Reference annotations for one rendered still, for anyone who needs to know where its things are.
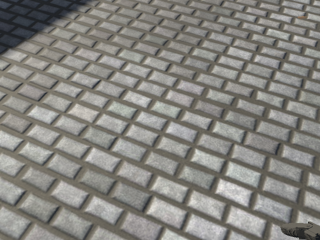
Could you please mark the right robot hand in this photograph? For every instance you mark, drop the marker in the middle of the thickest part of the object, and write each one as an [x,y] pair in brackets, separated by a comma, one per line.
[303,231]

